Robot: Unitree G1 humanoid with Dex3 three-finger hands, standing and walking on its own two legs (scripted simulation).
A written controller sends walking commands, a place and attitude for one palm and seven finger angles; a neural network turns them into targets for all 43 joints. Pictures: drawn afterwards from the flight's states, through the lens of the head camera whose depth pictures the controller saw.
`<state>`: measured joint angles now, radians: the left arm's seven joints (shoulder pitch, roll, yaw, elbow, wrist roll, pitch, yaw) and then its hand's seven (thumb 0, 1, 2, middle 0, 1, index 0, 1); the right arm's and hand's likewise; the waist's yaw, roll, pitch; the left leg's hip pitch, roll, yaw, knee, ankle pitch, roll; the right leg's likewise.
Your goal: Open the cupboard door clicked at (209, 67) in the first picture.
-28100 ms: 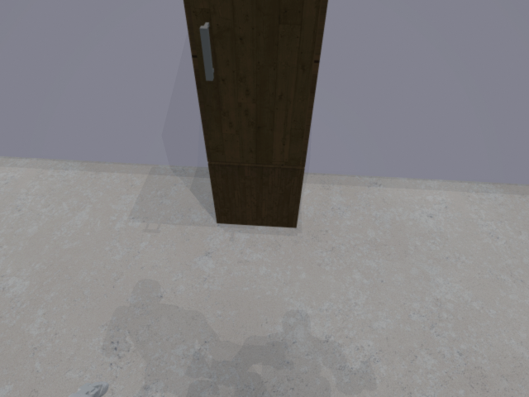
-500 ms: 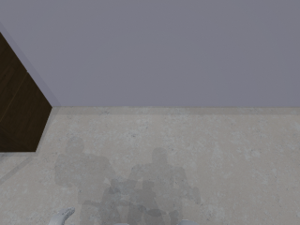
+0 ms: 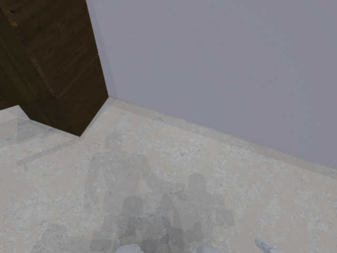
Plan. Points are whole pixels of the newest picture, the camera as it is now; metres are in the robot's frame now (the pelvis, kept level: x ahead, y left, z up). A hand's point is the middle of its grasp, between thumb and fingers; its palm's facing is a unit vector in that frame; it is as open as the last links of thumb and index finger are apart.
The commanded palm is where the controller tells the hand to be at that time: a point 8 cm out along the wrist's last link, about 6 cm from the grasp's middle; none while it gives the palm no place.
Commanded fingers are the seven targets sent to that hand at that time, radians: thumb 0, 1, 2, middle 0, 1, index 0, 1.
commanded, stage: turn to face it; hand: left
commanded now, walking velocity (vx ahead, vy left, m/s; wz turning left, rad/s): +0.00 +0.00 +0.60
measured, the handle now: out of the picture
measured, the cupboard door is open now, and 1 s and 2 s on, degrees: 49 49 49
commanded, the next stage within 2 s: take the last steps up to it in 0.88 s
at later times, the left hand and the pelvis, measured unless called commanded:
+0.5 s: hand out of the picture +0.05 +0.18 -0.14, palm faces +0.29 -0.92 -0.25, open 7.4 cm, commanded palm none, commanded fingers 0.00 0.90 0.90 -0.20 -0.30 -0.20 -0.30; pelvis +0.02 -0.03 +0.02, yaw +18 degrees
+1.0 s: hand out of the picture +0.01 +0.20 -0.15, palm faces +0.50 -0.82 -0.27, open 7.4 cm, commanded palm none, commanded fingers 0.00 0.90 0.90 -0.20 -0.30 -0.20 -0.30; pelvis +0.04 -0.03 +0.01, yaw +29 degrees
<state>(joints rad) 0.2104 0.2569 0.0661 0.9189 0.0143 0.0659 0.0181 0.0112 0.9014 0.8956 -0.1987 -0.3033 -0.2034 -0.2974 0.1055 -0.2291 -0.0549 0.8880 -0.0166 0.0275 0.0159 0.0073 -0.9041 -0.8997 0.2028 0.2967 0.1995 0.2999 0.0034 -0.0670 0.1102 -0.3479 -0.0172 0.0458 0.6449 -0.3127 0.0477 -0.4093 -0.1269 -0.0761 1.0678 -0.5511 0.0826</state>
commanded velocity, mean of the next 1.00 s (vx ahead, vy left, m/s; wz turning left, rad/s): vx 0.01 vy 0.01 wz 0.43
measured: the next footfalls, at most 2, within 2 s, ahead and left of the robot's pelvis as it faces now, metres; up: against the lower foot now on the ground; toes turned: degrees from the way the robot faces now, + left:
right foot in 0.30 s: +0.07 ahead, -0.16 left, +0.00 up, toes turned +9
left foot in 0.62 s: +0.04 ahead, +0.11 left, +0.00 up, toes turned +27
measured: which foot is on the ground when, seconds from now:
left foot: down 0.00-0.30, up 0.32-0.60, down 0.62-1.00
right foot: up 0.00-0.28, down 0.30-0.62, up 0.64-0.98, down 1.00-1.00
